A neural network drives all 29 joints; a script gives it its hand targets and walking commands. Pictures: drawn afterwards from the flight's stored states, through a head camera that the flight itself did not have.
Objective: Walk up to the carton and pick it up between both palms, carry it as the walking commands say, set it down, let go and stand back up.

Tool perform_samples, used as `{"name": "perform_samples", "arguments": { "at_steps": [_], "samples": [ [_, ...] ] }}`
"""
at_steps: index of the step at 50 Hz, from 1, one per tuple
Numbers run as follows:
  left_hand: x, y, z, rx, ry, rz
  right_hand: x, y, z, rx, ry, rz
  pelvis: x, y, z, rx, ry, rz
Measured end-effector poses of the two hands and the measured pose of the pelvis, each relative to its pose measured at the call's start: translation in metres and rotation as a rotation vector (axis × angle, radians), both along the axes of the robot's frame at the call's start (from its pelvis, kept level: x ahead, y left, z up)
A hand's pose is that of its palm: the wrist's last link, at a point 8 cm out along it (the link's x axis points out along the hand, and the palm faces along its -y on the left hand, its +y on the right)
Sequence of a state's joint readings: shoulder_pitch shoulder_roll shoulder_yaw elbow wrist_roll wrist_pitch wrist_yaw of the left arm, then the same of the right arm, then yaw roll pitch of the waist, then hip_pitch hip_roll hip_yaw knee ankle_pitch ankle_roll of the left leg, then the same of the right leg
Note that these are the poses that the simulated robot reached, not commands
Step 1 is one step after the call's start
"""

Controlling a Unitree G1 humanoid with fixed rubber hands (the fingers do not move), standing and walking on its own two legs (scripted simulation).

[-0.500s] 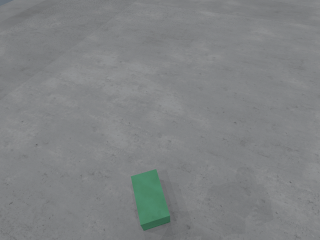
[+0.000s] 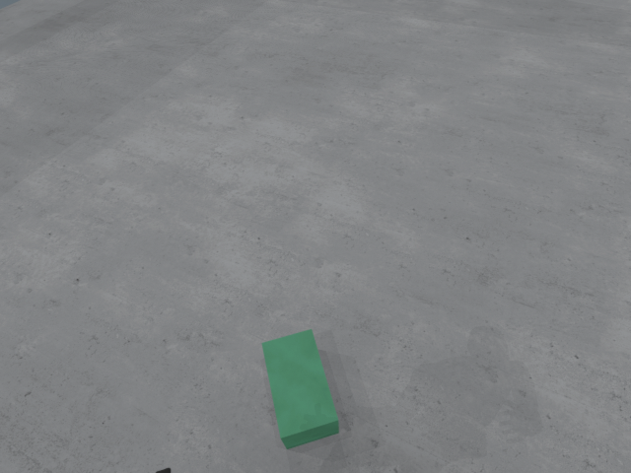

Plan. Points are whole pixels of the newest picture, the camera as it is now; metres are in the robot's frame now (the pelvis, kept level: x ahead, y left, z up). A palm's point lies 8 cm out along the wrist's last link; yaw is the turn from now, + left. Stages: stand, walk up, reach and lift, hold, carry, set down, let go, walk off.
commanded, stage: reach and lift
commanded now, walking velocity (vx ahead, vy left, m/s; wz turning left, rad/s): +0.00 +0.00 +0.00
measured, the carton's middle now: (299, 387) +0.44 +0.09 -0.69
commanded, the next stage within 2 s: none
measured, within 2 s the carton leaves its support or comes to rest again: neither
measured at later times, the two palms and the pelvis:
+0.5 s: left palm out of the picture +0.15 +0.26 -0.14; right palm (488, 438) +0.17 -0.21 -0.14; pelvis -0.05 +0.03 -0.04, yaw +9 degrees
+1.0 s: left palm (175, 407) +0.26 +0.25 -0.16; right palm (419, 367) +0.29 -0.15 -0.17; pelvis -0.09 +0.00 -0.07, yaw +9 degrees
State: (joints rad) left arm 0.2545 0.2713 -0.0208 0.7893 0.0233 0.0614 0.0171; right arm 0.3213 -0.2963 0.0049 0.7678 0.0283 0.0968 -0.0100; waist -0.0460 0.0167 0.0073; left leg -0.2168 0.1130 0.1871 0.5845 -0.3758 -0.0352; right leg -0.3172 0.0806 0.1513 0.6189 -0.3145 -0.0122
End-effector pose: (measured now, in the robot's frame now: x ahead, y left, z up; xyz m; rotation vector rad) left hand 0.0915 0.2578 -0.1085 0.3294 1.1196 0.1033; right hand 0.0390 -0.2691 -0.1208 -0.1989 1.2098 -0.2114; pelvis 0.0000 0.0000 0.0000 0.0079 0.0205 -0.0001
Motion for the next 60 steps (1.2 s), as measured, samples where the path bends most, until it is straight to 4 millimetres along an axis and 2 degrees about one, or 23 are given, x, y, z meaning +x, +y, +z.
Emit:
{"name": "perform_samples", "arguments": {
  "at_steps": [2,4,7,9,13,16,22,30,37,44,52,60],
  "samples": [
    [0.024,0.004,0.007,-0.006,-0.057,-0.009,0.038,0.002,0.004,-0.016,-0.05,0.051,-0.01,0.002,-0.005,-0.005,0.024,0.068],
    [0.037,0.011,0.013,-0.002,-0.071,0.01,0.079,0.005,0.009,-0.036,-0.089,0.105,-0.018,0.005,-0.008,-0.006,0.042,0.108],
    [0.037,0.023,0.013,-0.003,-0.034,0.052,0.121,0.014,0.013,-0.054,-0.093,0.138,-0.026,0.01,-0.01,-0.01,0.07,0.142],
    [0.031,0.027,0.011,-0.012,-0.012,0.065,0.135,0.02,0.015,-0.055,-0.089,0.141,-0.028,0.012,-0.01,-0.016,0.089,0.157],
    [0.022,0.026,0.003,-0.043,-0.007,0.074,0.135,0.035,0.014,-0.025,-0.084,0.142,-0.029,0.017,-0.012,-0.03,0.119,0.174],
    [0.025,0.02,-0.006,-0.061,-0.041,0.084,0.128,0.046,0.007,0.013,-0.089,0.15,-0.032,0.02,-0.017,-0.037,0.145,0.175],
    [0.046,0.009,-0.022,-0.072,-0.122,0.102,0.126,0.055,-0.011,0.05,-0.123,0.152,-0.045,0.027,-0.035,-0.036,0.207,0.167],
    [0.072,0.008,-0.033,-0.058,-0.139,0.129,0.146,0.056,-0.023,0.065,-0.181,0.125,-0.063,0.029,-0.052,-0.027,0.262,0.152],
    [0.107,0.01,-0.035,-0.067,-0.164,0.139,0.176,0.073,-0.03,0.097,-0.214,0.11,-0.077,0.022,-0.058,-0.03,0.308,0.149],
    [0.142,0.002,-0.043,-0.096,-0.203,0.157,0.214,0.097,-0.039,0.112,-0.245,0.129,-0.086,0.012,-0.064,-0.038,0.364,0.154],
    [0.175,-0.007,-0.058,-0.12,-0.254,0.189,0.261,0.126,-0.049,0.126,-0.311,0.149,-0.088,0.001,-0.071,-0.051,0.438,0.165],
    [0.209,-0.005,-0.071,-0.135,-0.331,0.231,0.307,0.146,-0.057,0.133,-0.395,0.168,-0.086,-0.005,-0.079,-0.067,0.53,0.177]
  ]
}}
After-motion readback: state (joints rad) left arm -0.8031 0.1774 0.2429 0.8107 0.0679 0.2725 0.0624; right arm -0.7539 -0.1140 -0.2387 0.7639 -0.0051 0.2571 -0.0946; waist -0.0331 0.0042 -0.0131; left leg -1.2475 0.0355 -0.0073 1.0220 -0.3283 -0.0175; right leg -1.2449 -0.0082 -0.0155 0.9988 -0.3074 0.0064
